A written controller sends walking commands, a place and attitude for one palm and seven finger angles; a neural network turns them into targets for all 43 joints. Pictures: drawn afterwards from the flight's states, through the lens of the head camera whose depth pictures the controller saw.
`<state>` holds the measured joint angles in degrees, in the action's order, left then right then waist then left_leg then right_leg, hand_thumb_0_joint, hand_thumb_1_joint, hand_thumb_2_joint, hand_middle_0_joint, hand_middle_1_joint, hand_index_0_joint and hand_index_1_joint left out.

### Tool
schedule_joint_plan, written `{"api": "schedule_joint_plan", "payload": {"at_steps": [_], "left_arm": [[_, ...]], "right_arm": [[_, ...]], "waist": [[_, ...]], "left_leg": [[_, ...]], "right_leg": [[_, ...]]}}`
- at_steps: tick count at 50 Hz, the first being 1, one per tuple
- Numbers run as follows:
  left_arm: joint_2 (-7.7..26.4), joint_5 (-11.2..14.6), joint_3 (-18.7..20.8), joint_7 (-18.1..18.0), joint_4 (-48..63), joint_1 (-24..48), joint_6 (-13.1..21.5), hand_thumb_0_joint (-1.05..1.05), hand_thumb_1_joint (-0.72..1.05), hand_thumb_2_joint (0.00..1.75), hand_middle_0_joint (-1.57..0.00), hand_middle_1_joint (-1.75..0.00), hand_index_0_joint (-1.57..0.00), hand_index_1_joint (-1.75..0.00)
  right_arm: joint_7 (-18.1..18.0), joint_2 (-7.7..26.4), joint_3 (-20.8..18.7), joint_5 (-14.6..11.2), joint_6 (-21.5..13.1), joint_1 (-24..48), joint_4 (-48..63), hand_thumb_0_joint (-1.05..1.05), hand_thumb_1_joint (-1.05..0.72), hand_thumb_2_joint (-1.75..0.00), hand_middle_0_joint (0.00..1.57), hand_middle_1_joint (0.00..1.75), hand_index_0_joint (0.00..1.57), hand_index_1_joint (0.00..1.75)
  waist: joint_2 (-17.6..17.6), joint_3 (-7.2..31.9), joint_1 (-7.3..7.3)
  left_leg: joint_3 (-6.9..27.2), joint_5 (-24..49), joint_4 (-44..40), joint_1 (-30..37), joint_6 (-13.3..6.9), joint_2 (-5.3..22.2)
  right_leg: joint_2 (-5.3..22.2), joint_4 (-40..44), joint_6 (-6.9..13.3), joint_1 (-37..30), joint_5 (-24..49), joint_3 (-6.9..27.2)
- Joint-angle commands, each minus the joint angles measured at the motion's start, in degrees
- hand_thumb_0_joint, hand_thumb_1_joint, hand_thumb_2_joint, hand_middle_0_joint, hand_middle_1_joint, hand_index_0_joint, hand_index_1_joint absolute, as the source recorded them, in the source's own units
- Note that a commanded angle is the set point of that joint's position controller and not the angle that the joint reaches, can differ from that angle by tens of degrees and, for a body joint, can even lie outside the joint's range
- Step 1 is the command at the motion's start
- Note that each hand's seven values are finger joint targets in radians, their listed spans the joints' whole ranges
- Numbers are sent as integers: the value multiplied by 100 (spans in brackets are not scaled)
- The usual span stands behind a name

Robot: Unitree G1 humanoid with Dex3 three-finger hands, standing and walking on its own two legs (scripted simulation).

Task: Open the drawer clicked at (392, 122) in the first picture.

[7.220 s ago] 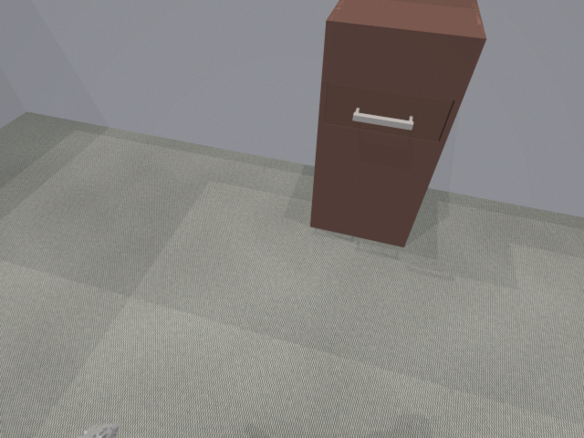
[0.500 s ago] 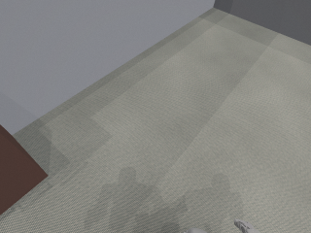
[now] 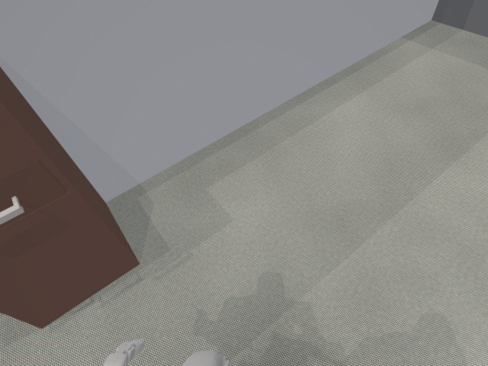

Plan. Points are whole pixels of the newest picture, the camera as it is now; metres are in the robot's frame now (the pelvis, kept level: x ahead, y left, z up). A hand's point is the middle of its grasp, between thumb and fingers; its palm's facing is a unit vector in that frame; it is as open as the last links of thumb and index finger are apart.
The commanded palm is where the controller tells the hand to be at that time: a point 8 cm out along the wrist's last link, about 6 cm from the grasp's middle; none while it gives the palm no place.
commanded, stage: turn to face it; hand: left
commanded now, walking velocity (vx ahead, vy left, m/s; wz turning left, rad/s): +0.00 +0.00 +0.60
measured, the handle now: out of the picture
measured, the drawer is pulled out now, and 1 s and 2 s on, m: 0.00 0.00 0.00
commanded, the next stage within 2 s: take the last steps up to it in 1.00 s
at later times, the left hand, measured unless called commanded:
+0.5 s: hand out of the picture +0.00 +0.30 -0.18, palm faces +0.34 -0.91 -0.24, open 7.4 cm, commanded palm none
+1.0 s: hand out of the picture +0.01 +0.24 -0.14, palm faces +0.52 -0.80 -0.29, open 7.4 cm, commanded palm none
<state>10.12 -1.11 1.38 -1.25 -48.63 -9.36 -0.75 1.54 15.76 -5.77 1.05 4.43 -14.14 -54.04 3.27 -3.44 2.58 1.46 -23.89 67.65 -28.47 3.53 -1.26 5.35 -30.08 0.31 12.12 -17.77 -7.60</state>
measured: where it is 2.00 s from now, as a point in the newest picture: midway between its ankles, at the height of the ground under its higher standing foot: outside the picture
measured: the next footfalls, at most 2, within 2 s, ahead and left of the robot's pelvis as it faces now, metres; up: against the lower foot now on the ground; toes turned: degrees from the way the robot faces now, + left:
left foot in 0.30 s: +0.03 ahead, +0.15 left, +0.00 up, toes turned +18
right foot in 0.84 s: +0.11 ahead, -0.06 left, +0.00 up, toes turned +26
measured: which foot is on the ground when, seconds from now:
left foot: up 0.00-0.28, down 0.30-0.86, up 0.88-1.00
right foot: down 0.00-0.30, up 0.32-0.82, down 0.84-1.00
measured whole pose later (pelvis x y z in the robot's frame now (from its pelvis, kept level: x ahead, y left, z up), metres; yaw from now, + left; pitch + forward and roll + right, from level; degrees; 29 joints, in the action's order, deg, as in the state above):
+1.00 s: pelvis +0.03 +0.02 +0.00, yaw +32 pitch -1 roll +1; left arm 9.7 -1.1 1.7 -1.6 -50.9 -11.5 -1.0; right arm 0.9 14.6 -5.2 1.0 4.2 -15.0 -55.0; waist 3.7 -2.1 1.8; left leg 3.0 -24.2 63.9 -27.3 2.3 -3.0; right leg 3.3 -29.5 0.7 11.7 -16.8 -5.5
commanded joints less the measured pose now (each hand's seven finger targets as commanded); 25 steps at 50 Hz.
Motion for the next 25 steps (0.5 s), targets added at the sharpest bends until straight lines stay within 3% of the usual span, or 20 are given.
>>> {"api": "schedule_joint_plan", "payload": {"at_steps": [1, 6, 10, 12, 13, 14, 15, 16, 18, 20, 22, 25], "left_arm": [[1116, 3, 293, -71, 311, -199, 161, 0, 90, 90, -20, -30, -20, -30], [1308, -48, 360, -76, 139, -542, 110, 0, 90, 90, -20, -30, -20, -30], [1476, -76, 451, -60, 68, -596, 50, 0, 90, 90, -20, -30, -20, -30], [1509, -45, 480, -37, 40, -575, 22, 0, 90, 90, -20, -30, -20, -30], [1504, 7, 481, -17, 38, -531, 3, 0, 90, 90, -20, -30, -20, -30], [1235, 48, 451, 11, 124, -568, -21, 0, 90, 90, -20, -30, -20, -30], [833, 81, 318, 39, 419, -316, -23, 0, 90, 90, -20, -30, -20, -30], [979, 28, 316, -9, 477, -73, -95, 0, 90, 90, -20, -30, -20, -30], [923, 28, 356, -13, 336, 122, -114, 0, 90, 90, -20, -30, -20, -30], [987, 22, 384, 50, 154, -33, -104, 0, 90, 90, -20, -30, -20, -30], [982, 20, 386, 69, 64, -211, -116, 0, 90, 90, -20, -30, -20, -30], [986, 13, 384, 49, 61, -168, -137, 0, 90, 90, -20, -30, -20, -30]], "right_arm": [[26, 316, -38, 15, -83, 197, 411, 0, -90, -90, 20, 30, 20, 30], [41, 227, 47, -7, -101, 727, 533, 0, -90, -90, 20, 30, 20, 30], [50, 163, 120, -39, -195, 838, 619, 0, -90, -90, 20, 30, 20, 30], [31, 260, 94, -21, -250, 551, 591, 0, -90, -90, 20, 30, 20, 30], [29, 447, 49, -4, -290, 190, 507, 0, -90, -90, 20, 30, 20, 30], [12, 991, -89, 18, -357, -284, 433, 0, -90, -90, 20, 30, 20, 30], [-48, 1578, -226, -16, -384, -699, 390, 0, -90, -90, 20, 30, 20, 30], [-86, 1583, -203, -48, -337, -850, 251, 0, -90, -90, 20, 30, 20, 30], [-205, 1205, -113, -3, -372, -313, 369, 0, -90, -90, 20, 30, 20, 30], [-219, 920, 13, 9, -391, 255, 546, 0, -90, -90, 20, 30, 20, 30], [-214, 880, 37, -5, -420, 339, 579, 0, -90, -90, 20, 30, 20, 30], [-207, 858, 23, -10, -419, 255, 580, 0, -90, -90, 20, 30, 20, 30]], "waist": [[-1486, 226, -201], [-1488, 261, -401], [-1664, 341, -497], [-1485, 546, -342], [-1082, 782, -112], [262, 1157, 134], [1747, 1274, 330], [1020, 1338, 347], [1038, 864, 195], [669, 581, -75], [476, 606, -170], [358, 550, -166]], "left_leg": [[-82, 342, 100, -558, 159, 323], [-452, 52, -1126, -280, 161, 414], [-782, -29, -2366, 384, -4, 374], [-937, 551, -3288, 985, -87, 253], [-852, 1284, -3989, 1736, -158, 235], [393, 2610, -4472, 2854, -520, 1089], [2237, 5450, -4544, 3385, -1315, 2480], [1971, 5495, -4413, 3210, -1662, 2694], [1594, 4612, -4500, 2751, -1465, 2072], [1106, 4106, -4613, 2199, -1227, 1586], [958, 3941, -4700, 2106, -1139, 1377], [1162, 3385, -4879, 1993, -1195, 1339]], "right_leg": [[1266, 1053, 389, -657, 2589, 478], [1488, 875, 540, -894, 2925, 169], [1660, 476, 531, -785, 3020, -22], [1588, -79, 313, -712, 2994, -277], [1485, -758, 103, -383, 2702, -446], [1010, -2083, -261, 691, 1318, -581], [229, -3288, -652, 2144, -2204, -279], [313, -3760, -548, 2137, -2245, 365], [365, -3994, -570, 2372, -1477, 548], [313, -3983, -597, 2086, -766, 651], [211, -3830, -624, 1919, -434, 653], [150, -3559, -677, 1834, -239, 720]]}}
